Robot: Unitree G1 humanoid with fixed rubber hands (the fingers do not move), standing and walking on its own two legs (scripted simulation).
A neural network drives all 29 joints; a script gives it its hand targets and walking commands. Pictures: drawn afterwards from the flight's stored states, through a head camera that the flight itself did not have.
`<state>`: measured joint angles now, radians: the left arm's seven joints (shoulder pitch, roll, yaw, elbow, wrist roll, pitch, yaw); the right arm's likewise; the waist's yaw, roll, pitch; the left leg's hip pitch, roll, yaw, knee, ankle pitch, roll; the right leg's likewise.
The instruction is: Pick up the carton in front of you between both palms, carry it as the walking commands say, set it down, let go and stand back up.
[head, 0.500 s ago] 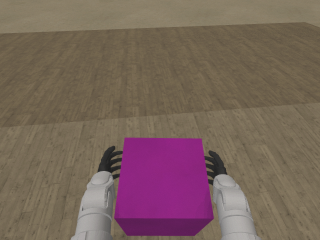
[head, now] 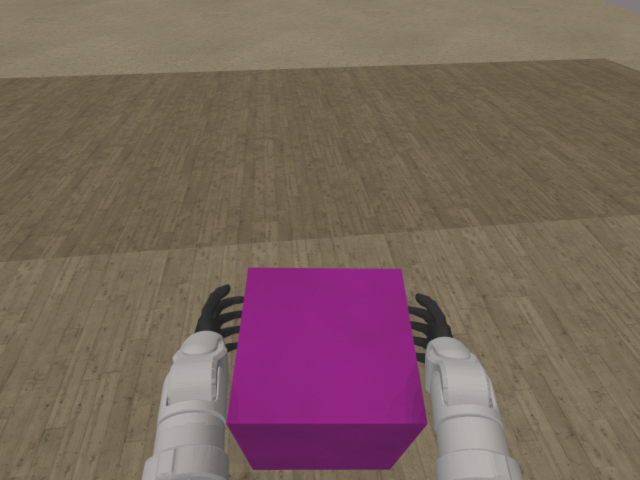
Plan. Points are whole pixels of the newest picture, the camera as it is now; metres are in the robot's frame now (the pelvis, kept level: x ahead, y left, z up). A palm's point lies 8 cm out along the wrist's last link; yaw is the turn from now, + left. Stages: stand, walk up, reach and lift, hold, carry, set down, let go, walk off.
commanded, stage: reach and lift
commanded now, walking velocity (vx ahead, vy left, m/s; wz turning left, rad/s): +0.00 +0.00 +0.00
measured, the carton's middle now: (323, 374) +0.31 +0.00 -0.05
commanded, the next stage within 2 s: hold in 0.56 s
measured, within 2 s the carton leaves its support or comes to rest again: neither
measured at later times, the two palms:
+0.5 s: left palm (208, 335) +0.31 +0.15 +0.04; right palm (438, 343) +0.30 -0.15 +0.04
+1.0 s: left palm (203, 339) +0.30 +0.15 +0.06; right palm (443, 345) +0.29 -0.15 +0.05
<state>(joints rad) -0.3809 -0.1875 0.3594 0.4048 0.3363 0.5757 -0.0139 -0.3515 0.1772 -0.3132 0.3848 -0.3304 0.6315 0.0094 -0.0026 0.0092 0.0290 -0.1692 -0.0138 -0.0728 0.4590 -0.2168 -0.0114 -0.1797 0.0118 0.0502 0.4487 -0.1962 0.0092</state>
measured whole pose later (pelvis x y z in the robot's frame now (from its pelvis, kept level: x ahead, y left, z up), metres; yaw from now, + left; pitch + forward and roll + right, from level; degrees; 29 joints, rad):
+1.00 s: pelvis +0.00 +0.00 +0.00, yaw +0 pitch -8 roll +0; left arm -0.32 -0.17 0.27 0.28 0.31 0.73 -0.01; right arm -0.30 0.16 -0.23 0.26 -0.30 0.78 0.00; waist 0.00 0.01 0.04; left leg -0.04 -0.01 -0.07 0.38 -0.19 -0.01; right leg -0.05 0.01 0.05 0.37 -0.17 0.01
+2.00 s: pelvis +0.42 +0.06 +0.00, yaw +0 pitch +5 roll -1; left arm -0.19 -0.14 0.13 -0.31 0.11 1.20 0.09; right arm -0.16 0.13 -0.11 -0.30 -0.11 1.23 -0.09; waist -0.02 -0.01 -0.07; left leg -0.30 0.05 0.26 0.42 -0.21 0.07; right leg -0.52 -0.10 -0.09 1.10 -0.31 -0.01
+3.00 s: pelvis +1.10 +0.09 +0.01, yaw +0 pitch +4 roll -1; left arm -0.21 -0.14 0.13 -0.33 0.13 1.18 0.08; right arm -0.18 0.14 -0.11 -0.32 -0.10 1.21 -0.09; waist -0.02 -0.01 -0.04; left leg -0.23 0.04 0.24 0.38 -0.23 0.07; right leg -0.60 -0.10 -0.08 1.04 -0.25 -0.02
